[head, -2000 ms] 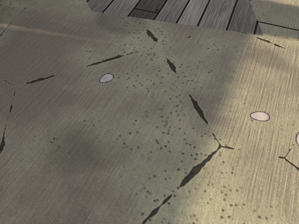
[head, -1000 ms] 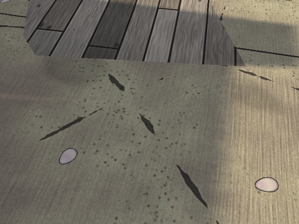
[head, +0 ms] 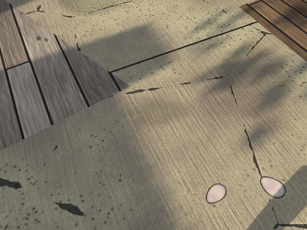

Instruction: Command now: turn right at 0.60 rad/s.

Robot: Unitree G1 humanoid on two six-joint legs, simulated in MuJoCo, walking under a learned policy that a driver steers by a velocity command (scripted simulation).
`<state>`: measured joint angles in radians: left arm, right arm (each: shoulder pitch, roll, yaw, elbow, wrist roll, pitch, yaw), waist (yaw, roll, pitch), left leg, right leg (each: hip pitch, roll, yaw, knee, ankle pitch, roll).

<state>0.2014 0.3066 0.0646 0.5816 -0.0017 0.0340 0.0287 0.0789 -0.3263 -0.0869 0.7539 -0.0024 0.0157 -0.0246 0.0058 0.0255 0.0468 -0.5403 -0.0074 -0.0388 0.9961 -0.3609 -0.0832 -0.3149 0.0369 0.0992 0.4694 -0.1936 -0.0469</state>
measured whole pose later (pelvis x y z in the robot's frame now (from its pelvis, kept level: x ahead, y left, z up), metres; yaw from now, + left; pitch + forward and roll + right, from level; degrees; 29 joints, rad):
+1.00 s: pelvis +0.08 +0.03 +0.00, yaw -9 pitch +1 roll -1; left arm 0.27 0.29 0.06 0.72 -0.02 -0.06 0.01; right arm 0.38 -0.27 -0.04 0.88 0.00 -0.09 0.02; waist -0.04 -0.03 0.00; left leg -0.12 -0.03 0.03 0.39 -0.29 0.06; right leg -0.49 -0.03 0.03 1.06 -0.29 -0.03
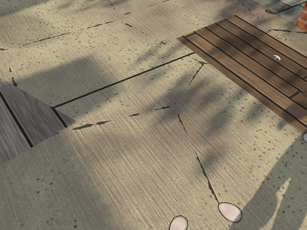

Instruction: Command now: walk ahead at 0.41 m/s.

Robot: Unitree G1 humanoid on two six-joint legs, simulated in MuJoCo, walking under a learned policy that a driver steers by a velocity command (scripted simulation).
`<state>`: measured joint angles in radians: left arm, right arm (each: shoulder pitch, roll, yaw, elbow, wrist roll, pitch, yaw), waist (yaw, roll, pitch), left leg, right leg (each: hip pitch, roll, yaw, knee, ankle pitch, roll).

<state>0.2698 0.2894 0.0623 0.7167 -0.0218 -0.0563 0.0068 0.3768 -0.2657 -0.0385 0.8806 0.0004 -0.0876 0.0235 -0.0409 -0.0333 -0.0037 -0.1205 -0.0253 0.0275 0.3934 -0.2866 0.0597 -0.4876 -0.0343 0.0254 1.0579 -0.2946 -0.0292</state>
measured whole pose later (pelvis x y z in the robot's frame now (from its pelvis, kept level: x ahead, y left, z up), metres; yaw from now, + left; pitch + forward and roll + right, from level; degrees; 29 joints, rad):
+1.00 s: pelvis +0.46 +0.00 -0.01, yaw +9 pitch +1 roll +0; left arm 0.17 0.29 0.05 0.90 -0.01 0.01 0.03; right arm 0.12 -0.23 -0.03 0.77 -0.03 -0.02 0.02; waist 0.00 -0.03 0.06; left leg -0.39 -0.04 0.02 0.46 -0.09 0.06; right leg -0.41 -0.06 0.03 0.92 -0.50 0.06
